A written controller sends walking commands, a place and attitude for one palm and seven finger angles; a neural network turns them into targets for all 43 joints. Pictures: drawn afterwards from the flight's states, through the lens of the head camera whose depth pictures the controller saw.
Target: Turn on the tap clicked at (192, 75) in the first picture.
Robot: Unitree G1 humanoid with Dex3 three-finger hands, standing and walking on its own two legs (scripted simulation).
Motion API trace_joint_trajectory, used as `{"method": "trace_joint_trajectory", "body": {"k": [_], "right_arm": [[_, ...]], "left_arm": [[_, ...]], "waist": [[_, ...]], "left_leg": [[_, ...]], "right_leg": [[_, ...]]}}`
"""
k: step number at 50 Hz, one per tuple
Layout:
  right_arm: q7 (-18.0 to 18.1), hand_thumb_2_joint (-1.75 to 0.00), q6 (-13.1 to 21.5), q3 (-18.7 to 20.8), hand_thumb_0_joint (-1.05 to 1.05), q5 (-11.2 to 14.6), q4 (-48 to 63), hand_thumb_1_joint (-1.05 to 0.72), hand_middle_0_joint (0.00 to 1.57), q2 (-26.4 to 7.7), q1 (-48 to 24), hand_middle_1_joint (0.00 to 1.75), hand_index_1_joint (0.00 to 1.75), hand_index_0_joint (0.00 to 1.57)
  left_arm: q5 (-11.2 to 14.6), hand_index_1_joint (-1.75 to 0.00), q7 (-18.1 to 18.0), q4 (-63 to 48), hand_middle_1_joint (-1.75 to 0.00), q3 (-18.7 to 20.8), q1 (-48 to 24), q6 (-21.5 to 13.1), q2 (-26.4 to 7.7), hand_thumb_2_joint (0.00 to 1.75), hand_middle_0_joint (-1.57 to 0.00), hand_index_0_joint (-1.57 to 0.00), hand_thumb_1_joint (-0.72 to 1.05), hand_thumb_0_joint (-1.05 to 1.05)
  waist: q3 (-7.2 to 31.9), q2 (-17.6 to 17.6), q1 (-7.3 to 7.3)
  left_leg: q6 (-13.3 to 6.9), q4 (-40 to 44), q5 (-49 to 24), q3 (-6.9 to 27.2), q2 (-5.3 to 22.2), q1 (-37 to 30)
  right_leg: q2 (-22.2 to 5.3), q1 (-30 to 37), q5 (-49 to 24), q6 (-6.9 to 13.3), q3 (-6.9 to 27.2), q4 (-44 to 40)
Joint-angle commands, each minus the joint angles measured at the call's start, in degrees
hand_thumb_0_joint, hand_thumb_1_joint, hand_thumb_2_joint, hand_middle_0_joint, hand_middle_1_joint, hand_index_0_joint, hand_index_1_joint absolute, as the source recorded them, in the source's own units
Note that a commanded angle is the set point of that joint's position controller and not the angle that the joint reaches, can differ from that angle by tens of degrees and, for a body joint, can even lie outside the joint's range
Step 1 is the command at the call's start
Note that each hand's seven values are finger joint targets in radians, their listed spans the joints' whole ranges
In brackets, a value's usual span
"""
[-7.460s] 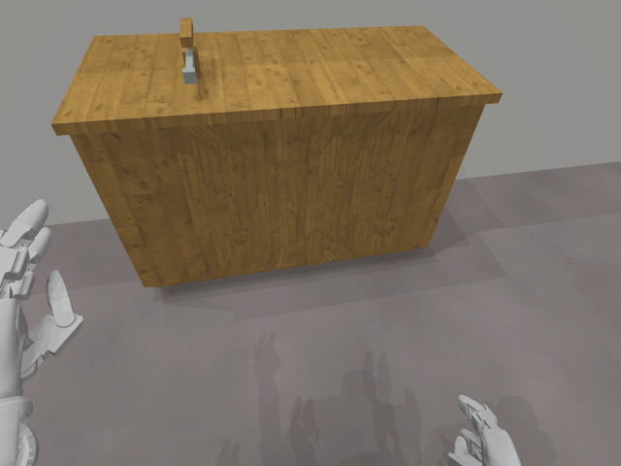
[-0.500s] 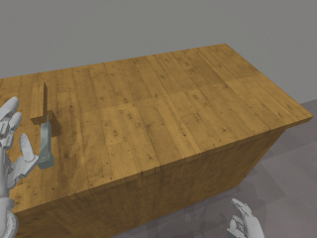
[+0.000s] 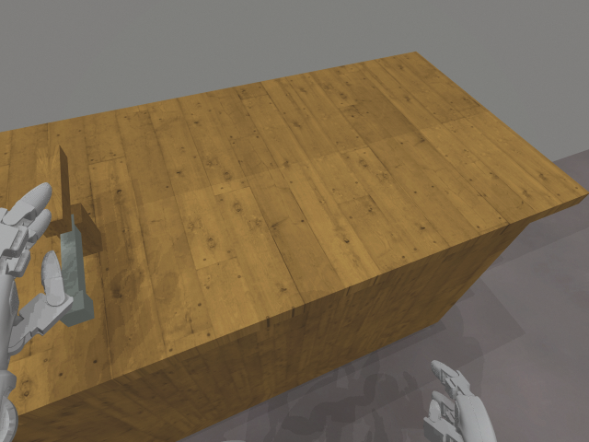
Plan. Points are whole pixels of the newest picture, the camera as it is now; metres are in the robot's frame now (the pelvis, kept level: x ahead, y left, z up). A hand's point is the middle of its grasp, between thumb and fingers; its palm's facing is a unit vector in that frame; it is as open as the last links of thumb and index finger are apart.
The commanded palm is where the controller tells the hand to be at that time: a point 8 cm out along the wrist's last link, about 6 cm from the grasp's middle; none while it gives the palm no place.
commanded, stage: come to a stop and stand still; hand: left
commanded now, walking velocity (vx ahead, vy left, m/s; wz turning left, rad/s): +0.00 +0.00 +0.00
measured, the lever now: (75, 308) +0.24 +0.28 +0.08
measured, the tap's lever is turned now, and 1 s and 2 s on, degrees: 0 0 0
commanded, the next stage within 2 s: look again from close up in 0.40 s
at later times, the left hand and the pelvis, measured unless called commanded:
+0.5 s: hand (24, 291) +0.22 +0.28 +0.16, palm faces +0.41 -0.83 -0.38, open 7.4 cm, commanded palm +0.16 +0.30 +0.18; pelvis +0.00 +0.02 +0.00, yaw +1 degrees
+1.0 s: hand (35, 295) +0.21 +0.26 +0.16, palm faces +0.40 -0.83 -0.40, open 7.4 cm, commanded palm +0.15 +0.29 +0.18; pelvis +0.00 +0.01 +0.00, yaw +2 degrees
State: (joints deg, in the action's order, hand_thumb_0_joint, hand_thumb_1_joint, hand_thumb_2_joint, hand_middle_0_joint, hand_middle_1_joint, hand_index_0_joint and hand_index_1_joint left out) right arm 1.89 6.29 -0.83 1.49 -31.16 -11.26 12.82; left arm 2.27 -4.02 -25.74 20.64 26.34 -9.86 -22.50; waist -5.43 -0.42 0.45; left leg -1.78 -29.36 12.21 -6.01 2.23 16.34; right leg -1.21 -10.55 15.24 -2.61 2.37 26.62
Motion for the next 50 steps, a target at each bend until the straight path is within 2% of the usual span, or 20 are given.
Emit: {"method": "trace_joint_trajectory", "body": {"k": [1,3,7,8,12,13,17,18,22,23,27,28,32,33,37,42,43,47,48,50], "right_arm": [[0.3,-0.90,4.6,2.7,0.00,-0.2,8.4,-0.90,0.20,-6.8,-6.0,0.30,0.30,0.20],[-0.2,-0.90,4.9,2.7,0.00,-0.4,7.4,-0.90,0.20,-7.2,-5.9,0.30,0.30,0.20],[-0.5,-0.90,4.7,3.0,0.00,-0.2,6.9,-0.90,0.20,-7.2,-6.5,0.30,0.30,0.20],[-0.7,-0.90,4.4,2.8,0.00,-0.4,6.7,-0.90,0.20,-7.3,-5.9,0.30,0.30,0.20],[-0.4,-0.90,3.9,2.8,0.00,-0.1,7.2,-0.90,0.20,-7.3,-7.1,0.30,0.30,0.20],[-0.4,-0.90,3.5,2.6,0.00,-0.3,7.3,-0.90,0.20,-6.9,-6.5,0.30,0.30,0.20],[-0.2,-0.90,3.4,2.5,0.00,0.0,7.8,-0.90,0.20,-6.9,-7.3,0.30,0.30,0.20],[-0.3,-0.90,3.2,2.5,0.00,-0.3,7.7,-0.90,0.20,-7.1,-6.4,0.30,0.30,0.20],[0.0,-0.90,3.4,2.5,0.00,0.0,7.7,-0.90,0.20,-7.1,-7.4,0.30,0.30,0.20],[-0.1,-0.90,3.1,2.5,0.00,-0.4,7.5,-0.90,0.20,-7.3,-6.4,0.30,0.30,0.20],[0.1,-0.90,3.3,2.5,0.00,0.0,7.5,-0.90,0.20,-7.2,-7.3,0.30,0.30,0.20],[0.0,-0.90,3.0,2.4,0.00,-0.4,7.5,-0.90,0.20,-7.2,-6.7,0.30,0.30,0.20],[0.2,-0.90,3.1,2.5,0.00,0.0,7.6,-0.90,0.20,-7.1,-7.6,0.30,0.30,0.20],[0.1,-0.90,2.9,2.5,0.00,-0.4,7.5,-0.90,0.20,-7.2,-6.7,0.30,0.30,0.20],[0.3,-0.90,3.2,2.6,0.00,0.1,7.6,-0.90,0.20,-7.1,-7.4,0.30,0.30,0.20],[0.4,-0.90,3.2,2.8,0.00,0.1,7.4,-0.90,0.20,-7.1,-7.0,0.30,0.30,0.20],[0.3,-0.90,3.1,2.5,0.00,-0.2,7.4,-0.90,0.20,-7.1,-6.3,0.30,0.30,0.20],[0.6,-0.90,3.6,2.7,0.00,0.1,7.9,-0.90,0.20,-7.1,-6.7,0.30,0.30,0.20],[0.4,-0.90,3.3,2.5,0.00,-0.3,8.1,-0.90,0.20,-7.0,-6.1,0.30,0.30,0.20],[0.3,-0.90,3.8,3.0,0.00,-0.2,8.5,-0.90,0.20,-6.8,-5.3,0.30,0.30,0.20]], "left_arm": [[0.0,-0.30,-2.5,-15.2,-0.30,8.5,-9.7,-5.2,-10.0,0.90,-0.20,-0.20,0.90,0.00],[-0.5,-0.30,-2.3,-14.2,-0.30,5.7,-8.5,-5.0,-7.2,0.90,-0.20,-0.20,0.90,0.00],[-1.0,-0.30,-2.7,-12.4,-0.30,6.4,-6.6,-4.4,-7.8,0.90,-0.20,-0.20,0.90,0.00],[-0.9,-0.30,-2.4,-11.5,-0.30,4.4,-6.8,-4.6,-5.8,0.90,-0.20,-0.20,0.90,0.00],[-1.1,-0.30,-2.8,-12.6,-0.30,7.7,-7.8,-4.9,-9.3,0.90,-0.20,-0.20,0.90,0.00],[-0.7,-0.30,-2.5,-11.9,-0.30,5.9,-7.0,-5.0,-7.2,0.90,-0.20,-0.20,0.90,0.00],[-0.6,-0.30,-2.7,-13.9,-0.30,7.9,-6.9,-4.9,-9.4,0.90,-0.20,-0.20,0.90,0.00],[-0.4,-0.30,-2.3,-13.4,-0.30,5.6,-6.9,-5.0,-7.1,0.90,-0.20,-0.20,0.90,0.00],[-0.7,-0.30,-2.7,-13.7,-0.30,6.7,-8.0,-4.5,-8.8,0.90,-0.20,-0.20,0.90,0.00],[-0.5,-0.30,-2.4,-12.7,-0.30,4.7,-7.7,-4.6,-6.5,0.90,-0.20,-0.20,0.90,0.00],[-0.9,-0.30,-3.0,-13.5,-0.30,6.6,-8.1,-4.3,-9.0,0.90,-0.20,-0.20,0.90,0.00],[-0.6,-0.30,-2.6,-12.1,-0.30,4.1,-7.6,-4.4,-6.3,0.90,-0.20,-0.20,0.90,0.00],[-0.9,-0.30,-3.1,-13.2,-0.30,6.7,-7.5,-4.4,-9.2,0.90,-0.20,-0.20,0.90,0.00],[-0.6,-0.30,-2.7,-12.1,-0.30,4.5,-7.0,-4.5,-6.7,0.90,-0.20,-0.20,0.90,0.00],[-0.8,-0.30,-3.1,-13.5,-0.30,7.1,-6.6,-4.5,-9.3,0.90,-0.20,-0.20,0.90,0.00],[-0.7,-0.30,-3.2,-12.9,-0.30,7.5,-5.3,-4.5,-9.6,0.90,-0.20,-0.20,0.90,0.00],[-0.2,-0.30,-2.8,-11.8,-0.30,5.1,-5.0,-4.4,-6.9,0.90,-0.20,-0.20,0.90,0.00],[-0.5,-0.30,-3.6,-15.3,-0.30,7.6,-5.9,-4.8,-9.9,0.90,-0.20,-0.20,0.90,0.00],[-0.1,-0.30,-3.2,-14.1,-0.30,5.6,-4.7,-4.8,-7.6,0.90,-0.20,-0.20,0.90,0.00],[0.0,-0.30,-3.2,-15.9,-0.30,6.9,-4.7,-5.5,-8.8,0.90,-0.20,-0.20,0.90,0.00]], "waist": [[12.5,5.6,0.95],[12.9,4.8,0.85],[12.0,4.0,0.97],[11.1,3.4,0.68],[10.1,5.8,0.91],[10.3,5.1,0.83],[11.6,4.9,0.88],[11.3,4.6,0.69],[10.8,5.6,0.79],[10.8,5.2,0.68],[11.2,5.5,0.84],[10.3,4.3,0.72],[10.0,4.7,0.80],[9.9,3.8,0.62],[10.4,5.6,0.78],[10.6,4.2,0.75],[9.5,2.7,0.50],[9.4,6.8,0.83],[9.3,6.1,0.91],[10.0,7.4,0.98]], "left_leg": [[-0.7,5.2,-4.0,5.0,3.0,-10.3],[-0.9,4.8,-7.7,5.1,3.4,-12.4],[-0.6,5.4,-7.8,6.0,3.6,-11.3],[-0.6,5.9,-6.0,6.3,3.7,-9.9],[-0.2,7.9,-3.9,7.3,4.0,-8.3],[-0.5,7.7,-3.3,7.1,4.2,-7.9],[-0.1,7.4,-5.9,6.8,4.1,-9.7],[-0.3,7.5,-5.7,7.1,4.2,-9.2],[0.0,8.3,-3.6,7.0,4.3,-9.5],[-0.2,8.3,-3.0,7.2,4.4,-8.7],[0.1,8.7,-2.7,7.5,4.3,-9.5],[-0.2,8.7,-1.3,7.6,4.3,-8.2],[-0.1,9.0,1.0,7.5,4.1,-8.1],[-0.2,9.1,1.8,7.6,4.0,-7.3],[0.0,9.5,1.0,7.9,4.2,-8.2],[-0.2,9.0,-0.2,8.0,4.1,-8.1],[-0.2,9.1,-1.0,8.1,4.1,-7.7],[0.6,10.7,-6.1,10.0,5.5,-8.6],[0.1,11.3,-5.3,10.3,6.2,-8.0],[0.0,10.3,-6.1,10.3,7.3,-8.1]], "right_leg": [[-1.2,-0.5,-10.8,3.7,-0.7,-4.1],[-0.8,-1.7,-12.4,3.4,-2.1,-3.4],[-0.9,-1.7,-11.9,3.2,-2.1,-3.8],[-0.8,-1.7,-11.0,3.1,-2.5,-4.2],[-0.7,-1.1,-9.3,3.3,-2.7,-4.1],[-0.9,-0.5,-9.4,3.2,-3.1,-4.7],[-1.3,0.0,-11.1,3.4,-2.6,-4.9],[-1.1,0.1,-11.2,3.3,-3.0,-5.1],[-1.3,-0.1,-10.1,3.3,-2.4,-5.7],[-1.2,0.3,-10.3,3.3,-2.8,-6.0],[-1.5,0.5,-9.8,3.4,-2.2,-6.1],[-1.6,0.5,-9.4,3.4,-2.4,-7.0],[-1.8,0.3,-8.3,3.5,-1.6,-7.4],[-1.7,0.6,-8.0,3.6,-1.8,-7.8],[-1.8,0.6,-7.8,3.6,-1.8,-6.9],[-2.1,1.0,-8.8,3.6,-1.7,-7.1],[-1.8,0.4,-9.4,3.4,-2.0,-7.8],[-1.1,0.2,-9.4,3.1,-3.3,-4.8],[-0.7,0.2,-8.2,2.8,-3.8,-4.9],[-1.1,0.2,-8.2,3.1,-3.3,-4.4]]}}
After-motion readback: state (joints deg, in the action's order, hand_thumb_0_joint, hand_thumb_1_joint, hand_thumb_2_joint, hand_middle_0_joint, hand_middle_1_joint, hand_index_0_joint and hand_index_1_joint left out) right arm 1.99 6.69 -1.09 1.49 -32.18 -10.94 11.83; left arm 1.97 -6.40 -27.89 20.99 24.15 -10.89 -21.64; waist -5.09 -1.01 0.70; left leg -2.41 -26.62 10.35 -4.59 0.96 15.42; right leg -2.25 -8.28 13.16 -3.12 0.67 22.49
